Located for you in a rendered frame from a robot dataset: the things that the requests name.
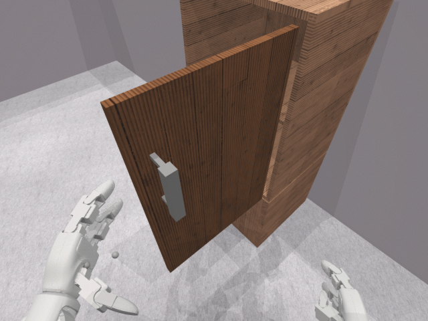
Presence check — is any cupboard door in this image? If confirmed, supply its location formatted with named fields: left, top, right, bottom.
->
left=100, top=24, right=299, bottom=273

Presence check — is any handle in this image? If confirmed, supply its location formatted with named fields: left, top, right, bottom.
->
left=149, top=152, right=186, bottom=222

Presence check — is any left robot hand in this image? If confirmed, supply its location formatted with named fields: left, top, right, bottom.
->
left=42, top=179, right=139, bottom=316

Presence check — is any robot left forearm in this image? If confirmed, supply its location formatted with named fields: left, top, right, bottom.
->
left=21, top=292, right=80, bottom=321

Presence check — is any right robot hand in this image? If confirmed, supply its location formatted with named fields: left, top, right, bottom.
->
left=315, top=260, right=369, bottom=321

